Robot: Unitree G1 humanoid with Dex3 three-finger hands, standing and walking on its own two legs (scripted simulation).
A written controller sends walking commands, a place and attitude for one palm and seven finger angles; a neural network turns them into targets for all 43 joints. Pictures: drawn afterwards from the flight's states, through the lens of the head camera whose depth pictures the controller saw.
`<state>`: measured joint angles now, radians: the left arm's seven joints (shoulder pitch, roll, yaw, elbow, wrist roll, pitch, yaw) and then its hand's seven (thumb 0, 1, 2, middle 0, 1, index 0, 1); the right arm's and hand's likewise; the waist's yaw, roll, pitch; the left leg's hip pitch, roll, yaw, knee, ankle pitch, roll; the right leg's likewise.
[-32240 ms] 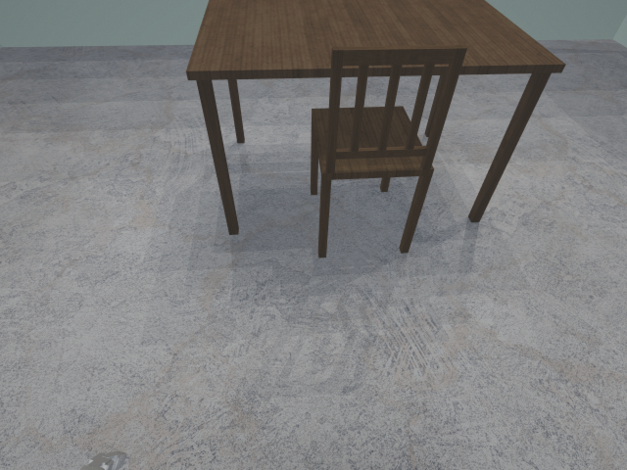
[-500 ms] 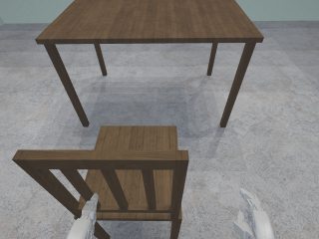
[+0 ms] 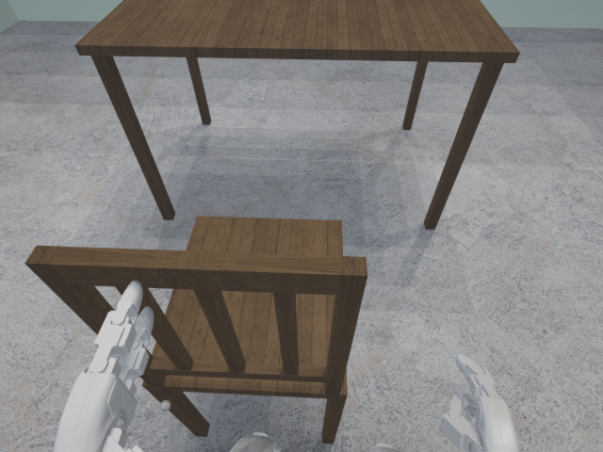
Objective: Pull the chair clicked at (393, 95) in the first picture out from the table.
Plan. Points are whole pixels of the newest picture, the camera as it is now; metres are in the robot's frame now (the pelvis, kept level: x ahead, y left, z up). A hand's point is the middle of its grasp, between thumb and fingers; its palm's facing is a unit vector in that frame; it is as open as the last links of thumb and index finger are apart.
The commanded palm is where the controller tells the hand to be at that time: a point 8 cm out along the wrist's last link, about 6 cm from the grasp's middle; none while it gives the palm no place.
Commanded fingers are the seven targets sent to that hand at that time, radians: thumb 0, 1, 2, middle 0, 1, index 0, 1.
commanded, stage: draw the hand back to the body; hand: left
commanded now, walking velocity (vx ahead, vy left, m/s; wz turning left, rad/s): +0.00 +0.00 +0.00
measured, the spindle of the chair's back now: (224, 333) +0.28 +0.14 -0.02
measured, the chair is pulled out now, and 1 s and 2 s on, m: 0.65 0.65 0.65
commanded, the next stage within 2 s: step back with the hand held close in 1.24 s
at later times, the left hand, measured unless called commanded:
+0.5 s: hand (58, 352) +0.18 +0.23 +0.16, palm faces +0.32 -0.85 -0.41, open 14.5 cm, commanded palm +0.13 +0.28 +0.19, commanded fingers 0.00 0.28 0.60 -0.12 -0.17 -0.12 -0.17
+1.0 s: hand (4, 233) +0.24 +0.27 +0.25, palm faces +0.48 -0.76 -0.44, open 8.0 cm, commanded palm +0.19 +0.30 +0.25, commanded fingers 0.00 0.90 0.90 -0.20 -0.30 -0.20 -0.30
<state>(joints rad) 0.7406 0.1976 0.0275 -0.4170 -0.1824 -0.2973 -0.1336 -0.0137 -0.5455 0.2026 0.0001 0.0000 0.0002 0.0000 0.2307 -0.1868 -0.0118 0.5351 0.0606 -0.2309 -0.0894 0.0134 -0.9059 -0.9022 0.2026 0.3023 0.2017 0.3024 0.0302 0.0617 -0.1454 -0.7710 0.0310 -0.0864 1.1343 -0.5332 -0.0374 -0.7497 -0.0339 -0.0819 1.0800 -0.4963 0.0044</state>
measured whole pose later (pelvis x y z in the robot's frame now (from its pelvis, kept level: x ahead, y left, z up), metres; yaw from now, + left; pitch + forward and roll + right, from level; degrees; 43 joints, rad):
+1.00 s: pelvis +0.05 +0.01 +0.08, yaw -1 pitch -4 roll -1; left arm 0.46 0.36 0.35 -0.44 -0.04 -0.02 0.15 0.01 0.79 0.85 -0.19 -0.28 -0.19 -0.28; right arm 0.18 -0.23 0.02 0.68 0.01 -0.13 -0.10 0.01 -0.91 -0.90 0.20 0.30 0.20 0.30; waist 0.07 0.08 0.01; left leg -0.12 0.03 -0.02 0.51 -0.32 -0.02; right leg -0.12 -0.04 -0.05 0.48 -0.29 0.02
